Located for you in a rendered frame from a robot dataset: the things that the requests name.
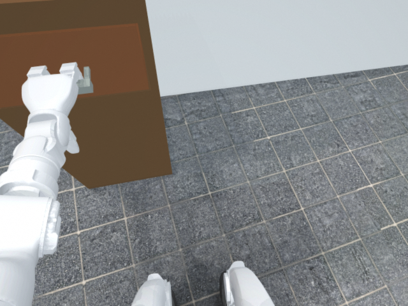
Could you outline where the drawer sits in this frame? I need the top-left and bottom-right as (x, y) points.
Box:
(0, 23), (149, 108)

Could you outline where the robot left hand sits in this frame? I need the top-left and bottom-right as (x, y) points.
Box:
(22, 62), (84, 154)

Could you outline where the left robot shin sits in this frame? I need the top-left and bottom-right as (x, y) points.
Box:
(147, 273), (164, 281)

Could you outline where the robot right thigh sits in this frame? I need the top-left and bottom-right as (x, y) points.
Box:
(224, 267), (275, 306)

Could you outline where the robot left upper arm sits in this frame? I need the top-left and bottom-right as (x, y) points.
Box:
(0, 195), (61, 306)

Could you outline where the left robot forearm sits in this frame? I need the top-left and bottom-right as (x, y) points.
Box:
(0, 109), (69, 201)

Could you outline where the handle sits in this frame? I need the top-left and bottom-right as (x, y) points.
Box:
(76, 66), (93, 94)

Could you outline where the cabinet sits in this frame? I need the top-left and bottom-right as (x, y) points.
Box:
(0, 0), (172, 189)

